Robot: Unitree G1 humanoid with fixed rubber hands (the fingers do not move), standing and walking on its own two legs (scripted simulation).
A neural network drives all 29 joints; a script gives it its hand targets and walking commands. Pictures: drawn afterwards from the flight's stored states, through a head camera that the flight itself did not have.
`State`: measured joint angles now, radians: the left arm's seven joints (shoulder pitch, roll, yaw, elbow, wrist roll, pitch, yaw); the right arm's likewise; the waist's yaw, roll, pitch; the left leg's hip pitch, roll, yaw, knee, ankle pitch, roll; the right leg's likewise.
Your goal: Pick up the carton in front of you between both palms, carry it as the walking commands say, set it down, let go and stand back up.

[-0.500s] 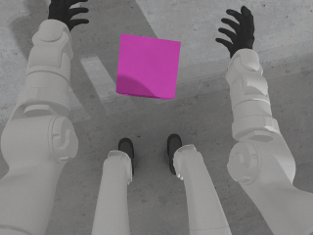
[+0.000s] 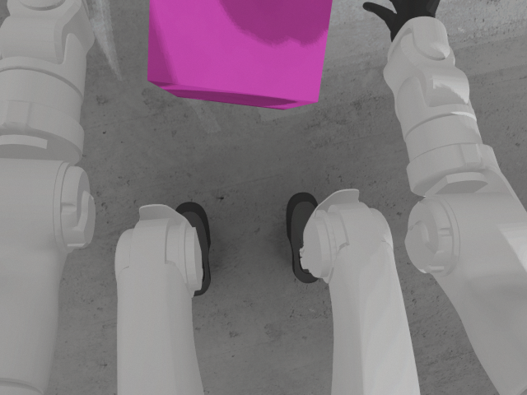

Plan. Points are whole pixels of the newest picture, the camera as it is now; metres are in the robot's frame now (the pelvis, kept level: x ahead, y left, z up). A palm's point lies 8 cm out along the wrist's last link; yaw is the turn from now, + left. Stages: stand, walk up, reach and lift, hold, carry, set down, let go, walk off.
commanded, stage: reach and lift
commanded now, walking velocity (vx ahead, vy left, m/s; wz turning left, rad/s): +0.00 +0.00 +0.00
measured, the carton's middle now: (239, 31) +0.55 +0.01 -0.30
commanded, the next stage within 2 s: none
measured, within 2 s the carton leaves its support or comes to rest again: leaves its support in 1.08 s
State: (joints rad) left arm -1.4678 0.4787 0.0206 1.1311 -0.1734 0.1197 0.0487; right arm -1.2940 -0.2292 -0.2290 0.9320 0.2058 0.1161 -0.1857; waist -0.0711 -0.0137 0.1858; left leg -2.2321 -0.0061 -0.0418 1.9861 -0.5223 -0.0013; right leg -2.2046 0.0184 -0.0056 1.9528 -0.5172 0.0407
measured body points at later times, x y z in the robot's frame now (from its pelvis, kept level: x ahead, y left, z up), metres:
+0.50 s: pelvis +0.00 +0.00 -0.06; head +0.38 +0.03 +0.18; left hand +0.59 +0.19 -0.24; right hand +0.55 -0.17 -0.24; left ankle +0.11 +0.12 -0.39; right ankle +0.12 -0.13 -0.39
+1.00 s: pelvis +0.00 +0.01 -0.06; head +0.37 +0.04 +0.18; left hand +0.59 +0.16 -0.24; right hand +0.55 -0.14 -0.23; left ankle +0.11 +0.12 -0.39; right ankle +0.12 -0.13 -0.39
